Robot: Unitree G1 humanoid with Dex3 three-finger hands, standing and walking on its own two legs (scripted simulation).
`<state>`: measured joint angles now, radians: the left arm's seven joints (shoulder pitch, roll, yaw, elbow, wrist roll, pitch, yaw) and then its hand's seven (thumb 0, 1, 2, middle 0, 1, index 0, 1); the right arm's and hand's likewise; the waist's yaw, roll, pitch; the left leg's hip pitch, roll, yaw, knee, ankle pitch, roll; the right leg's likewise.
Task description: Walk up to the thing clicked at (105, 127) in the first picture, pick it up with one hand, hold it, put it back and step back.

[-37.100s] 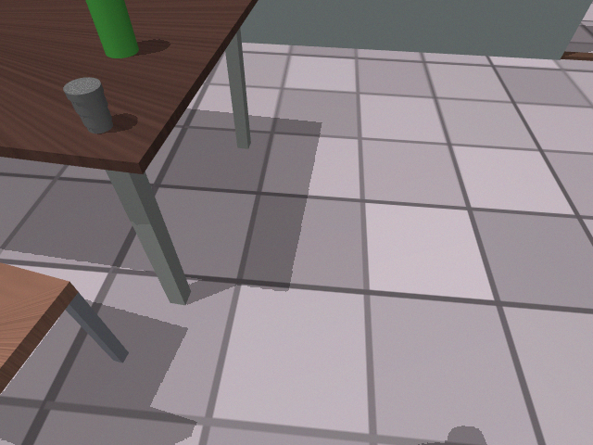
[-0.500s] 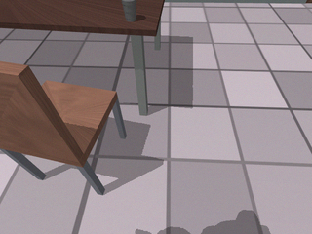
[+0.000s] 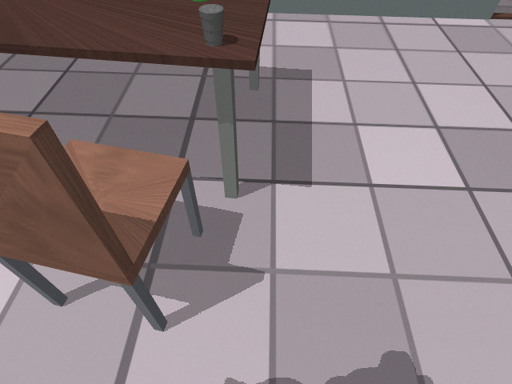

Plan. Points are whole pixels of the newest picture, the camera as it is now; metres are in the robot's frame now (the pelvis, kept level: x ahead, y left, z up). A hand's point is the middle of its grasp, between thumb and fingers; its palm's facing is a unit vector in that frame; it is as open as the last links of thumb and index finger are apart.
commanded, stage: step back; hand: left
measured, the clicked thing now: (212, 26) +1.09 +0.17 +0.05
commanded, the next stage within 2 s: stand in 0.38 s
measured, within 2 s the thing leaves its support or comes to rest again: neither
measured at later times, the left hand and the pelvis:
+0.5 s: hand out of the picture +0.13 +0.26 -0.13, palm faces -0.04 -0.93 -0.35, open 7.4 cm; pelvis +0.02 +0.01 +0.02, yaw -2 degrees
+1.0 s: hand out of the picture +0.08 +0.25 -0.14, palm faces -0.06 -0.94 -0.34, open 7.4 cm; pelvis +0.00 +0.00 +0.02, yaw -2 degrees
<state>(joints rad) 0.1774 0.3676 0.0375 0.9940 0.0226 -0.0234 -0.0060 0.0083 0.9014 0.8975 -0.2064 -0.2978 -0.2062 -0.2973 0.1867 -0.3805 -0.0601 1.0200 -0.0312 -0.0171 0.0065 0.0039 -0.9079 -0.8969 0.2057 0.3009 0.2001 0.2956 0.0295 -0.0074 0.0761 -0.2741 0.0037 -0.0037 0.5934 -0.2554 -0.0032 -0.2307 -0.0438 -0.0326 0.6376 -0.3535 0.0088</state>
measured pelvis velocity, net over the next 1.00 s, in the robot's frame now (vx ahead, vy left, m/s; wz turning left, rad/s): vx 0.00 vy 0.00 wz -0.04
